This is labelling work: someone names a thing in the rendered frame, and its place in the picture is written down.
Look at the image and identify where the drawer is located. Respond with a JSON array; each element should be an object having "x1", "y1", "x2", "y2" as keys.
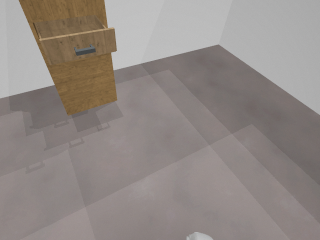
[{"x1": 34, "y1": 15, "x2": 117, "y2": 65}]

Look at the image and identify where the cabinet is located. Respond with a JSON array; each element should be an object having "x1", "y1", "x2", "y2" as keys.
[{"x1": 19, "y1": 0, "x2": 117, "y2": 116}]

